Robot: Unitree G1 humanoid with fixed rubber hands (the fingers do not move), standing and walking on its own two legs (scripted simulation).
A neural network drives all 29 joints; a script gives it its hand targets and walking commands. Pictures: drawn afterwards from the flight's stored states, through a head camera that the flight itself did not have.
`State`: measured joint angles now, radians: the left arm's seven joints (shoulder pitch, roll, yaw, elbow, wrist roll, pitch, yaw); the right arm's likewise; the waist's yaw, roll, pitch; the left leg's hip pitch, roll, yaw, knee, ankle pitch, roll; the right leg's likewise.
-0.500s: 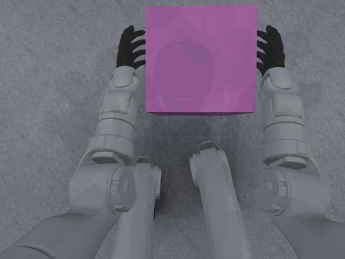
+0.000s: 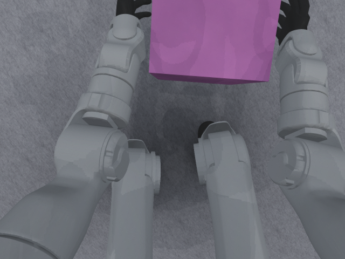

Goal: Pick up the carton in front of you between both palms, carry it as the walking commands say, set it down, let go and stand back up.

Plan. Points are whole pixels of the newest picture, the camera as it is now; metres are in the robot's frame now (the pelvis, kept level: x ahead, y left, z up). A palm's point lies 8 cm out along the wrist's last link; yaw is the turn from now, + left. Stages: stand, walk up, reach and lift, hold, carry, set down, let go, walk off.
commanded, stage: set down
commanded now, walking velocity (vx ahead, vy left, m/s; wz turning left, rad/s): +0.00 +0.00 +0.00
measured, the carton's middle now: (204, 34) +0.50 -0.15 -0.25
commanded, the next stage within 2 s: none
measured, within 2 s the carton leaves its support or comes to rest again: rests again in 0.48 s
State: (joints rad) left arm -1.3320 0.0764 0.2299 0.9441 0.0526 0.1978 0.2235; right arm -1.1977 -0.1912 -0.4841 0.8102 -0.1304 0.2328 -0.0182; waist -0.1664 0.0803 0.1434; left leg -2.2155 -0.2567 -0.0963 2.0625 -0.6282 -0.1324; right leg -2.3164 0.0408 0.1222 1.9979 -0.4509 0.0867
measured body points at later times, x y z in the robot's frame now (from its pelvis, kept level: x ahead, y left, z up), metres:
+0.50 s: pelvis +0.00 +0.01 -0.01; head +0.35 -0.05 +0.25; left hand +0.55 +0.00 -0.19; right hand +0.46 -0.29 -0.20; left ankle +0.10 +0.13 -0.37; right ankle +0.13 -0.14 -0.37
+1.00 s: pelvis -0.01 +0.01 -0.03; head +0.34 -0.05 +0.24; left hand +0.55 +0.01 -0.20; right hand +0.46 -0.29 -0.21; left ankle +0.10 +0.13 -0.37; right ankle +0.13 -0.14 -0.37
